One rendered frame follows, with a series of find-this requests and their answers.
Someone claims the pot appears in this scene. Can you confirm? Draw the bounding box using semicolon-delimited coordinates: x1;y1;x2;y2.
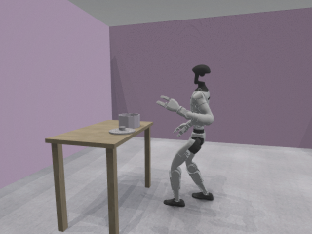
118;113;140;129

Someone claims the robot left hand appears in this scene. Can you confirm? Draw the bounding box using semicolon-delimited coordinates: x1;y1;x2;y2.
156;95;179;112

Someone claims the robot left forearm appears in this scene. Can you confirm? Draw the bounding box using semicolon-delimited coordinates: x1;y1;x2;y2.
176;106;213;124

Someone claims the lid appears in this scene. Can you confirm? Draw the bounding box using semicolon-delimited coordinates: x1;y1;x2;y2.
109;128;136;135

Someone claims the robot left foot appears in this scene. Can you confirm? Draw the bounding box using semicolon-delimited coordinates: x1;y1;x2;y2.
163;198;185;207

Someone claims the robot right hand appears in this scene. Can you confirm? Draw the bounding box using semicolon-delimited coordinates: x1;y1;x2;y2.
174;123;189;137

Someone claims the right robot shin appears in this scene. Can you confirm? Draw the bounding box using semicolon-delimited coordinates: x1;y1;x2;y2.
185;168;208;195

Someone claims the table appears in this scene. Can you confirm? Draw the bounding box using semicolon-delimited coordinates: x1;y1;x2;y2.
45;120;154;234

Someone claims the robot right forearm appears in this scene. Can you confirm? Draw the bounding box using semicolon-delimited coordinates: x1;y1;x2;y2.
186;120;193;128

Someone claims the robot left upper arm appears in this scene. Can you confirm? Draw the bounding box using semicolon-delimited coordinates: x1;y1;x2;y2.
193;91;214;126

